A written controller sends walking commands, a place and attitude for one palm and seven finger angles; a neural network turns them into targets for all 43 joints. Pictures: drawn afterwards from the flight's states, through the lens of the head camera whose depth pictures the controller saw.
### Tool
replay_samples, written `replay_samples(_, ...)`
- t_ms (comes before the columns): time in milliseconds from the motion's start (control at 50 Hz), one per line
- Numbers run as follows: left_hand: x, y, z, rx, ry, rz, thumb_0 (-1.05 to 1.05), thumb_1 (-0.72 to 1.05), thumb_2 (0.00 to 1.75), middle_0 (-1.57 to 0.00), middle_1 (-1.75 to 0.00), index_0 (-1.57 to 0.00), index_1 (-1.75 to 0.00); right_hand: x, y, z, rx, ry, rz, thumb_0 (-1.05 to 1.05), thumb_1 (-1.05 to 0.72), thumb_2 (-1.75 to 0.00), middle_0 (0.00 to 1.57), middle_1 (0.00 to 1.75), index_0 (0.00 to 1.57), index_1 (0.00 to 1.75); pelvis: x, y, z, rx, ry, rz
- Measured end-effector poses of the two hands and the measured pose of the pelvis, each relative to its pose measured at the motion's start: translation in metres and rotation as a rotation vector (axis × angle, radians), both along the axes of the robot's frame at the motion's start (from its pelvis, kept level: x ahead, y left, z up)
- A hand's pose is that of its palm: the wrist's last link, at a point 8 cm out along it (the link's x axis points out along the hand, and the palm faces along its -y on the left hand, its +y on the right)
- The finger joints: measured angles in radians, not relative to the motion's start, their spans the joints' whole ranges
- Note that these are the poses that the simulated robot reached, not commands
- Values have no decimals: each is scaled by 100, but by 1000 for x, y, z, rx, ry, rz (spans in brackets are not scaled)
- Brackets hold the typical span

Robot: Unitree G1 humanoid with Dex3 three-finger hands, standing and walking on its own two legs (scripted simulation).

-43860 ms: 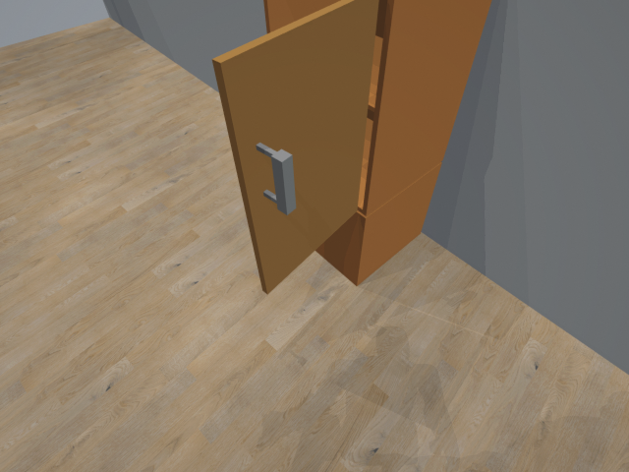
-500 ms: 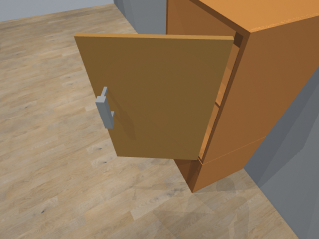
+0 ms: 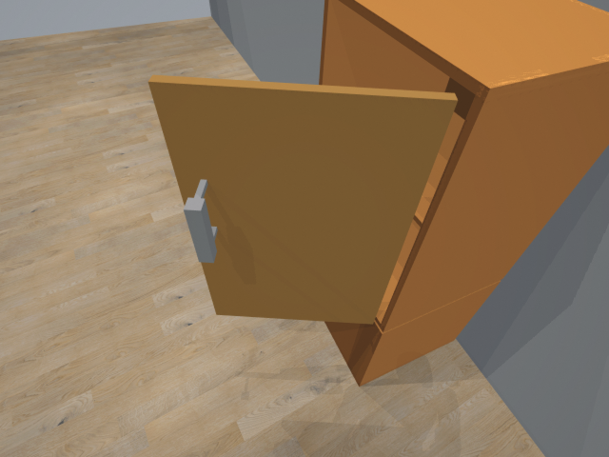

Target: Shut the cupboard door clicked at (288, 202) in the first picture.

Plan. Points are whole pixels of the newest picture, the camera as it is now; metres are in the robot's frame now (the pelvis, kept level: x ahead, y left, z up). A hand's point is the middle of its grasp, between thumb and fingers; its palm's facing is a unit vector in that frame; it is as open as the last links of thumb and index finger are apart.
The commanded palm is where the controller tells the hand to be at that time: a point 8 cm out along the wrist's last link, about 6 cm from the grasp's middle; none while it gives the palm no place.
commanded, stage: raise the hand and make a fist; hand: left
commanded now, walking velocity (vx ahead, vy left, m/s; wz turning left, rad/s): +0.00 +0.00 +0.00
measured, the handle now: (205, 221) +0.45 +0.19 +0.03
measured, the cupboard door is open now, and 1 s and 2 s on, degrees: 63 63 63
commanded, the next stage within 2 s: bring the fist close to the handle in 1.90 s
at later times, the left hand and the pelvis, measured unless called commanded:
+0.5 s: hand out of the picture +0.11 +0.19 -0.05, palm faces +0.20 -0.98 -0.05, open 5.7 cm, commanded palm +0.11 +0.22 -0.03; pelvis -0.03 -0.03 -0.10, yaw +4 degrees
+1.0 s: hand (157, 411) +0.18 +0.19 -0.01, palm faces -0.01 -1.00 +0.00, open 3.5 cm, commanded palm +0.15 +0.25 +0.00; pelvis -0.01 +0.01 -0.08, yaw +3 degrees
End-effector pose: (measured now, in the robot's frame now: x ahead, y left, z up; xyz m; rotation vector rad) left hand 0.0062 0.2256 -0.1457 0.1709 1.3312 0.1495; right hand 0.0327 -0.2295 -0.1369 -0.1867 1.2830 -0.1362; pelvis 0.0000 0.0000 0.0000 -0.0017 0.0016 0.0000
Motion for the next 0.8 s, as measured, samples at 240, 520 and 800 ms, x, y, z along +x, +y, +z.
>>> replay_samples(240,154,-10,169,-58,-1330,-40,0,91,90,-28,-39,-27,-39,91,-21,17,14,-655,111,1,-91,-90,21,30,20,30,-27,-12,-40,31,78,74)
replay_samples(520,72,8,113,13,-1346,-25,2,90,90,-53,-65,-52,-65,166,-24,11,-46,-821,286,1,-91,-90,20,30,20,30,-31,-33,-98,-37,199,84)
replay_samples(800,150,13,129,-146,-1182,-97,2,90,90,-78,-93,-77,-93,123,6,-13,34,-606,91,1,-91,-90,21,30,20,30,-9,-13,-74,-23,226,42)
